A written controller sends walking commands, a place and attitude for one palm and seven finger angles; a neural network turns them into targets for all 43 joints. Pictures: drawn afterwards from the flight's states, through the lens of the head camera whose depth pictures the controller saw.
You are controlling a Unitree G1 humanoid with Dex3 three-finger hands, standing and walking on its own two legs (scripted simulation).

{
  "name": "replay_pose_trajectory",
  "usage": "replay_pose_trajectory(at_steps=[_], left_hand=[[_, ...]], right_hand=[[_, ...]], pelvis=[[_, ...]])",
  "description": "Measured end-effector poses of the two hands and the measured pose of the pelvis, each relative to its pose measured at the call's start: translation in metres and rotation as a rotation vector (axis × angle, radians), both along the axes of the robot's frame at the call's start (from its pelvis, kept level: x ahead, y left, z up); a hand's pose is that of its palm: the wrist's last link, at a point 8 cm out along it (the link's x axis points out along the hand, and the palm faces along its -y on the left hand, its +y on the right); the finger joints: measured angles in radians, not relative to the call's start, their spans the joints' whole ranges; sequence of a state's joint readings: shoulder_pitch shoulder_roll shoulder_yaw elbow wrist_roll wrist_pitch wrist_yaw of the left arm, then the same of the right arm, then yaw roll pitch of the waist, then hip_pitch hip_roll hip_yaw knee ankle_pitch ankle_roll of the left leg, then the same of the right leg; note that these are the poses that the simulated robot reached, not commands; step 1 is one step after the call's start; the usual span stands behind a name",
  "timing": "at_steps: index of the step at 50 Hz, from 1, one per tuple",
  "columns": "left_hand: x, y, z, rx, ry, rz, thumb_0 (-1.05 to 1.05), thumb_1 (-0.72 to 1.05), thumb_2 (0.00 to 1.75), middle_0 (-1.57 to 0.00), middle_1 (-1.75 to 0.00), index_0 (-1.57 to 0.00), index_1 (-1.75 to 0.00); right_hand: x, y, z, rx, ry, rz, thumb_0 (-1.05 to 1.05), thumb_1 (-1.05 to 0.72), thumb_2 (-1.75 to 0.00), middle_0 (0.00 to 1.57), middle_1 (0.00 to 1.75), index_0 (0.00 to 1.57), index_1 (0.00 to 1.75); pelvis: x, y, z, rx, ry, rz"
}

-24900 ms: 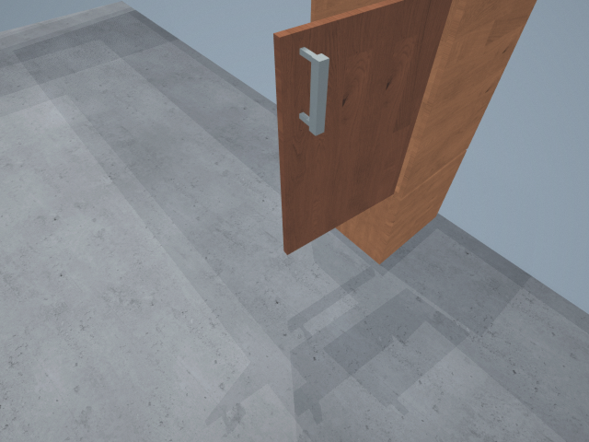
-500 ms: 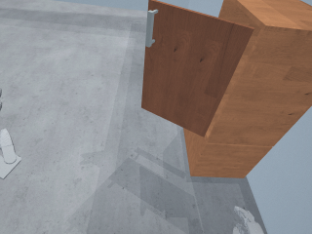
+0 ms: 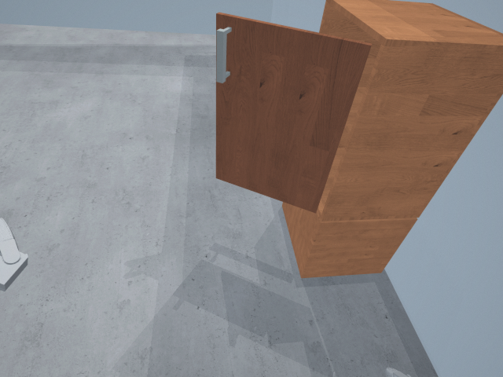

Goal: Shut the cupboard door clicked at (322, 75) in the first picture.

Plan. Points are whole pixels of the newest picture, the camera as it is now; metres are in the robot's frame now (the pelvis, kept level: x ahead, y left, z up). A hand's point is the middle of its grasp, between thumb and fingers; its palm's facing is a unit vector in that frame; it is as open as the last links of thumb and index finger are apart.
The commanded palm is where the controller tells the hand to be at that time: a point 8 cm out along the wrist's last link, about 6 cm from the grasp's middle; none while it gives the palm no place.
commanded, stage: stop stepping back and stand still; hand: left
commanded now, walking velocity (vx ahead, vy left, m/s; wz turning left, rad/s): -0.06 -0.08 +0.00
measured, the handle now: (224, 55) +0.89 +0.11 +0.17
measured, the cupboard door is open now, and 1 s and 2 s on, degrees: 60 60 60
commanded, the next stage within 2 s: let the arm hang, fingers relaxed in 0.14 s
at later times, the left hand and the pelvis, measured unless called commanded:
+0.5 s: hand out of the picture +0.10 +0.15 -0.15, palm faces +0.05 -0.98 -0.17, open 7.4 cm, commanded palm none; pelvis +0.01 -0.02 +0.00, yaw +3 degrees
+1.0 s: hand out of the picture -0.03 +0.15 -0.15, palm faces +0.08 -0.98 -0.19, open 7.3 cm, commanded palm none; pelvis +0.02 -0.02 +0.02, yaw +2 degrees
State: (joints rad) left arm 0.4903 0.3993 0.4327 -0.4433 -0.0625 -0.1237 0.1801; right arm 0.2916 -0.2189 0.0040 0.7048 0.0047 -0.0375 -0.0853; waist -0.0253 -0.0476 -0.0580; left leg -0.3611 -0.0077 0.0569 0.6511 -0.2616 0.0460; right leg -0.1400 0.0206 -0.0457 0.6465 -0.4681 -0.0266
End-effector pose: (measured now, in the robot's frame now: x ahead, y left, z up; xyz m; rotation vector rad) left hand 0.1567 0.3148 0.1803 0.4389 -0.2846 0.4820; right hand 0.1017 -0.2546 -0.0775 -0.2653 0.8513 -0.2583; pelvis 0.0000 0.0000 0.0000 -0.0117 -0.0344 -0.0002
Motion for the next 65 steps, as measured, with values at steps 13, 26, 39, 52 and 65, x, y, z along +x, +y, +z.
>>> replay_pose_trajectory(at_steps=[13, 26, 39, 52, 65], left_hand=[[0.003, -0.028, 0.023, 0.193, 0.162, -0.09, 0.01, 0.89, 0.9, -0.21, -0.3, -0.21, -0.3], [-0.077, -0.123, -0.312, -0.622, 1.328, -0.022, 0.0, 0.94, 0.9, -0.2, -0.3, -0.2, -0.3], [-0.178, -0.105, -0.307, -0.641, 1.63, 0.162, -0.01, 0.95, 0.9, -0.21, -0.3, -0.2, -0.3], [-0.193, -0.125, -0.305, -0.677, 1.666, 0.149, 0.0, 0.91, 0.9, -0.2, -0.3, -0.2, -0.3], [-0.187, -0.139, -0.31, -0.707, 1.663, 0.11, 0.0, 0.91, 0.9, -0.2, -0.3, -0.2, -0.3]], right_hand=[[0.032, 0.026, 0.006, 0.137, -0.063, 0.1, 0.01, -0.9, -0.9, 0.2, 0.3, 0.21, 0.3], [0.0, -0.01, -0.033, 0.076, 0.24, 0.077, 0.01, -0.91, -0.9, 0.2, 0.3, 0.2, 0.3], [-0.076, 0.011, -0.046, 0.157, 0.513, -0.004, 0.0, -0.91, -0.9, 0.2, 0.3, 0.2, 0.3], [-0.103, 0.038, -0.056, 0.229, 0.568, -0.031, 0.0, -0.91, -0.9, 0.2, 0.3, 0.2, 0.3], [-0.114, 0.044, -0.054, 0.234, 0.59, -0.054, 0.0, -0.91, -0.9, 0.2, 0.3, 0.2, 0.3]], pelvis=[[0.0, -0.014, 0.016, -0.008, 0.054, 0.012], [0.008, -0.022, 0.0, 0.001, -0.004, 0.064], [0.016, -0.023, 0.018, -0.003, 0.003, 0.051], [0.016, -0.016, 0.02, 0.007, -0.014, 0.034], [0.017, -0.014, 0.02, 0.012, -0.005, 0.029]])
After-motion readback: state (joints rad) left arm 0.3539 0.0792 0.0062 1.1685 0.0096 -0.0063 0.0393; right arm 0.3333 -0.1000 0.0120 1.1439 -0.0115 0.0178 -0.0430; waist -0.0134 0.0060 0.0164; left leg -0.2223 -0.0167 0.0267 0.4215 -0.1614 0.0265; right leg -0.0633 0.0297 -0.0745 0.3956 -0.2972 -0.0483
